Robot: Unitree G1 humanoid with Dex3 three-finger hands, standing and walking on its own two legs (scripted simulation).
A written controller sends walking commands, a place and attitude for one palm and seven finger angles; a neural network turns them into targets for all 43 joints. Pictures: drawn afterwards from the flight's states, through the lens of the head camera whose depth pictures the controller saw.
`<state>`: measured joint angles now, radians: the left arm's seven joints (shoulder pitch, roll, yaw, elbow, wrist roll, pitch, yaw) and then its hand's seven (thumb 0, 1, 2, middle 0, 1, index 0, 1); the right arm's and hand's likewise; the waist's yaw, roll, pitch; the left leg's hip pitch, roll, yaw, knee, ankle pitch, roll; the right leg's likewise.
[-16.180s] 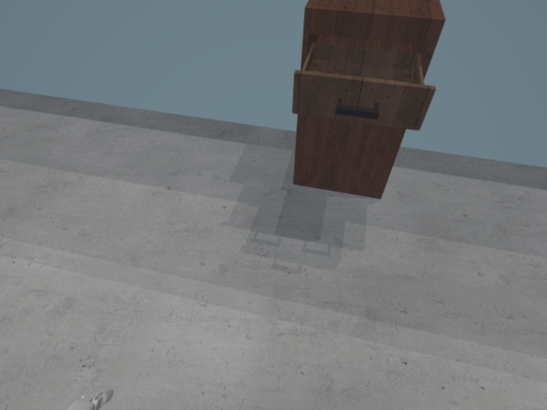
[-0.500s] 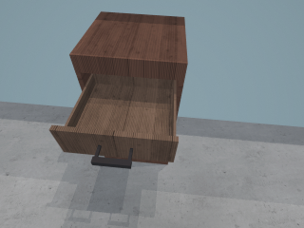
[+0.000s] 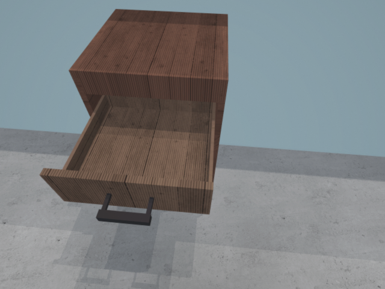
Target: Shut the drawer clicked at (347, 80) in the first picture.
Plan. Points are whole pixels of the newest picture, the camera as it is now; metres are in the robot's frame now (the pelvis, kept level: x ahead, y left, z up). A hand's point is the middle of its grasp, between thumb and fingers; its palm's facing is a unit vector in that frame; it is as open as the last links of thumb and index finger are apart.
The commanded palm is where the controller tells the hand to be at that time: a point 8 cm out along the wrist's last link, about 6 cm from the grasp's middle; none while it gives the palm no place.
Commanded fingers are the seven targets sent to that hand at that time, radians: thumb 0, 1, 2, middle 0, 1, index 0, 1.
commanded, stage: come to a stop and stand still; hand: left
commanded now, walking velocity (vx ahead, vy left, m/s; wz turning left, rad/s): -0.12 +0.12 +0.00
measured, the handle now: (126, 208) +0.31 +0.18 -0.07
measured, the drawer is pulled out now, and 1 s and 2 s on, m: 0.30 0.30 0.30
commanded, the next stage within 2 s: look again from close up in 1.18 s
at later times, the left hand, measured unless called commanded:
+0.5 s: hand out of the picture +0.03 +0.22 -0.16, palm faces +0.00 -0.96 -0.29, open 7.4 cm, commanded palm none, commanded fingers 0.00 0.90 0.90 -0.20 -0.30 -0.20 -0.30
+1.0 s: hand out of the picture -0.02 +0.21 -0.17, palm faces -0.01 -0.98 -0.22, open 7.4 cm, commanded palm none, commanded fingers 0.00 0.90 0.90 -0.20 -0.30 -0.20 -0.30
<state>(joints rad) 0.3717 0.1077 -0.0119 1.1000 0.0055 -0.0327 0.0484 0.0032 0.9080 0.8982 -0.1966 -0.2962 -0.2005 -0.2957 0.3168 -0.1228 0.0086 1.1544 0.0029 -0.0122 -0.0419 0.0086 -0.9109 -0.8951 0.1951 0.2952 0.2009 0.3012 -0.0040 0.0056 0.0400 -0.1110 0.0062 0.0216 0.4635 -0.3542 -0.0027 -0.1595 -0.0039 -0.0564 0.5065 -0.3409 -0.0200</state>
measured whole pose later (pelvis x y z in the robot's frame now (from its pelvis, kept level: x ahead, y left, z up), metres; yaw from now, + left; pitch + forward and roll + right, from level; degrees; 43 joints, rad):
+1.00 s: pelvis -0.03 +0.04 +0.00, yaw +0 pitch -1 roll +0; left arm 0.26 0.16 -0.02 1.08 0.01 0.01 0.05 0.01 0.91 0.90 -0.20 -0.30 -0.20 -0.30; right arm 0.26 -0.18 0.01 1.11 -0.01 0.00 -0.02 0.01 -0.91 -0.90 0.20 0.30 0.20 0.30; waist -0.01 0.01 0.08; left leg -0.13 -0.04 0.06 0.46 -0.32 0.05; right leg -0.17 -0.05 -0.03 0.49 -0.30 0.03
